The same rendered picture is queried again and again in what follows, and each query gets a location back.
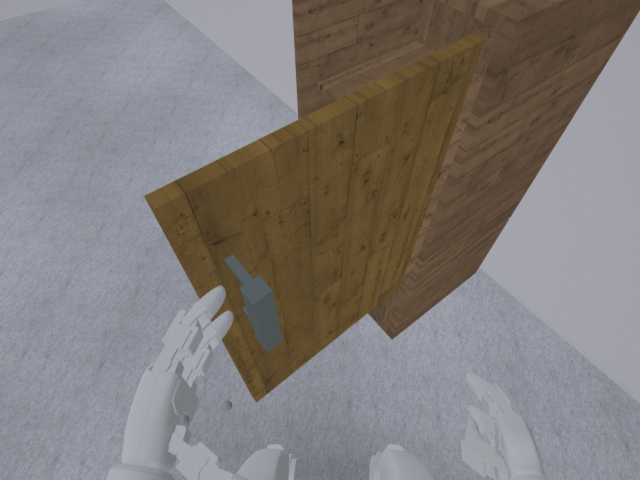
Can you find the cupboard door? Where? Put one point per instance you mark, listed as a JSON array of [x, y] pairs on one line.
[[327, 210]]

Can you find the robot right shin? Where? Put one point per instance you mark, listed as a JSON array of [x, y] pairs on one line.
[[394, 447]]

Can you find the robot right hand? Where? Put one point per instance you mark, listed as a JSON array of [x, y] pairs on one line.
[[509, 448]]

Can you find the left robot thigh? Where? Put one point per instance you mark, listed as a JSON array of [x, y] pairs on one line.
[[270, 464]]

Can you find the handle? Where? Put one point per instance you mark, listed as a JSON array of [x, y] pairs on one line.
[[260, 305]]

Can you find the robot left hand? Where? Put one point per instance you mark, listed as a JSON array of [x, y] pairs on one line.
[[166, 392]]

